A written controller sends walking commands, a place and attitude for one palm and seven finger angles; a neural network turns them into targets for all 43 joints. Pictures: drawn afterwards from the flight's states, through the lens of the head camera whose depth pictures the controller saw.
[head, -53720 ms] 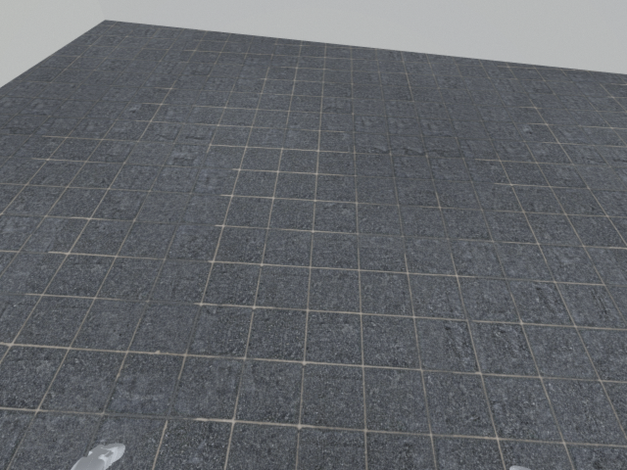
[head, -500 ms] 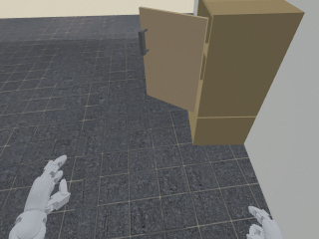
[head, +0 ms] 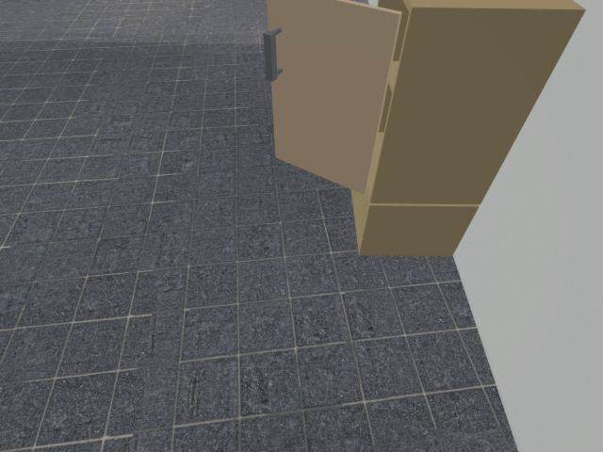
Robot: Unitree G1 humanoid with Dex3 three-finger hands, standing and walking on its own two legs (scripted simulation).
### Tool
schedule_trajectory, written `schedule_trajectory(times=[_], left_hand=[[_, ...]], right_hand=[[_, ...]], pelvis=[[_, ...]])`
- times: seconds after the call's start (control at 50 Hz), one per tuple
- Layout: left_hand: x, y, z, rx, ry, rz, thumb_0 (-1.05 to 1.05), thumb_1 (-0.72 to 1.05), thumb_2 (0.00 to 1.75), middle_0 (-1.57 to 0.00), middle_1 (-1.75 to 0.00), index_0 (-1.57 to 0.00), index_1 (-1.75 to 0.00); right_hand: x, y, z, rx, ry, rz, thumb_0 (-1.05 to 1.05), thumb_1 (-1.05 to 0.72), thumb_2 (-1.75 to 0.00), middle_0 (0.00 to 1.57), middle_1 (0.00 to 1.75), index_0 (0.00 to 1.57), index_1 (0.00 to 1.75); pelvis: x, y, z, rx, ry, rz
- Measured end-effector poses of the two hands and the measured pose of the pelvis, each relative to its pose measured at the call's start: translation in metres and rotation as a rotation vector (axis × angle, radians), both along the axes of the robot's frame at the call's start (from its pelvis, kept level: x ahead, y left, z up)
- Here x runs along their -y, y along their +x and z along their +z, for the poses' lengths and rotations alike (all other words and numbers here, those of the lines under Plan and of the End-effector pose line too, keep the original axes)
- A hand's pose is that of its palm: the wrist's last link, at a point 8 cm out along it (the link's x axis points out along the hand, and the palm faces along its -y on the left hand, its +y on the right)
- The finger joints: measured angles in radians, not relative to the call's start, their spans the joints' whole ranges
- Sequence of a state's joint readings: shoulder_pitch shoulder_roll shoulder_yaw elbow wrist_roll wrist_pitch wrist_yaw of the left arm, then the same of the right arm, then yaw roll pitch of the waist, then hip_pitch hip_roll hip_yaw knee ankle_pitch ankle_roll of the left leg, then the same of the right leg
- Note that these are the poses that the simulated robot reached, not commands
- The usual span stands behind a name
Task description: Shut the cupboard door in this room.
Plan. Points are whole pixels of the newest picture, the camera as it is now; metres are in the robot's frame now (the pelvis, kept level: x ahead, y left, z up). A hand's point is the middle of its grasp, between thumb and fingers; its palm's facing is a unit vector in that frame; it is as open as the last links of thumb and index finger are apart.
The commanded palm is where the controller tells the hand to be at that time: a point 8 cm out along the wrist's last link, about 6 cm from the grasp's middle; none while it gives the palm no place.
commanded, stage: let the arm hang, fingers relaxed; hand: left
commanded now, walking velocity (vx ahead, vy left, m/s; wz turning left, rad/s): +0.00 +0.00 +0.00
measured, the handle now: (274, 54) +1.16 +0.14 -0.01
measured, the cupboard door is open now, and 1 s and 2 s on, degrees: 58 58 58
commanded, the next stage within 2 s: look to check the result in 0.48 s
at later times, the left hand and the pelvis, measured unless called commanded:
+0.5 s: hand out of the picture +0.01 +0.16 -0.18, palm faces +0.00 -0.98 -0.18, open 7.4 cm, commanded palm none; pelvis +0.01 -0.01 +0.00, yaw +0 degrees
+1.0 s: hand out of the picture +0.03 +0.17 -0.17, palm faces +0.01 -0.97 -0.23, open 7.4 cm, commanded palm none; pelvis +0.03 -0.02 +0.00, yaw +0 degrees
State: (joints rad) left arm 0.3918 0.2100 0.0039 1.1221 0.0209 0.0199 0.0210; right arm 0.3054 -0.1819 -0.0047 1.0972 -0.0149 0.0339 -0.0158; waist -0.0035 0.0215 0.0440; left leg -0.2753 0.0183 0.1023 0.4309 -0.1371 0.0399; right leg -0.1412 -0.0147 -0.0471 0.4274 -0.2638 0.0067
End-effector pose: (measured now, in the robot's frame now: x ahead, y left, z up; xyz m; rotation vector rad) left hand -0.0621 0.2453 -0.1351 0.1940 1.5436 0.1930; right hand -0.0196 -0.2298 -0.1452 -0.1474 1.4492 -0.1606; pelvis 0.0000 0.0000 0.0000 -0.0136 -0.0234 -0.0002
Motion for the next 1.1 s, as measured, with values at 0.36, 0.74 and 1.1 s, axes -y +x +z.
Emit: schedule_trajectory(times=[0.36,0.74,1.1], left_hand=[[0.029,0.069,-0.011,0.178,-0.065,-0.039,0.0,0.91,0.9,-0.2,-0.29,-0.2,-0.3],[0.024,0.065,-0.005,0.104,-0.029,-0.025,0.0,0.91,0.9,-0.2,-0.29,-0.2,-0.3],[0.025,0.097,-0.003,0.163,-0.015,-0.039,0.0,0.91,0.9,-0.2,-0.29,-0.2,-0.3]], right_hand=[[-0.001,0.019,0.003,0.072,-0.004,-0.021,0.01,-0.9,-0.9,0.2,0.3,0.2,0.3],[0.009,0.029,0.002,0.027,-0.002,-0.014,0.01,-0.9,-0.9,0.2,0.3,0.2,0.3],[0.036,0.077,0.009,0.107,-0.046,0.027,0.01,-0.9,-0.9,0.2,0.3,0.2,0.3]], pelvis=[[0.003,0.005,0.002,0.003,0.012,-0.006],[0.012,0.02,0.003,-0.003,0.013,-0.005],[0.021,0.032,0.005,0.002,0.015,0.001]])
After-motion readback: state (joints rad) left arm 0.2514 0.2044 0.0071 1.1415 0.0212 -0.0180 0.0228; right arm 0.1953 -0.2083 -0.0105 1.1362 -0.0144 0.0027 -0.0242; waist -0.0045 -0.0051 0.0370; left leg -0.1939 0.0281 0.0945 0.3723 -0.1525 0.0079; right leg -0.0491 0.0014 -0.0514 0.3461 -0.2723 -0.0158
